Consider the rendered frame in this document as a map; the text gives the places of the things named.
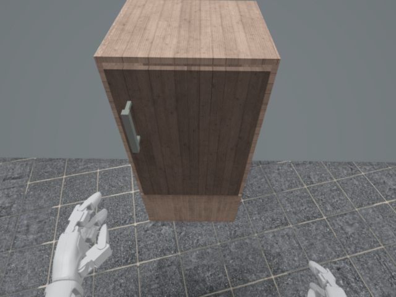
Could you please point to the robot right hand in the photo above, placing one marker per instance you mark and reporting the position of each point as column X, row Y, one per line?
column 327, row 282

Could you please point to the robot left hand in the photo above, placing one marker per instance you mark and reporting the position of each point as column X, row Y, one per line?
column 73, row 244

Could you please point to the cupboard door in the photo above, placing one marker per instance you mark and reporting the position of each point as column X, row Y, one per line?
column 196, row 124

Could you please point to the handle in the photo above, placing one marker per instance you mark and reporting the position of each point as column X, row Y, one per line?
column 129, row 127

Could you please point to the robot left forearm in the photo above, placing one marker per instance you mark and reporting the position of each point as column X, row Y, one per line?
column 64, row 288

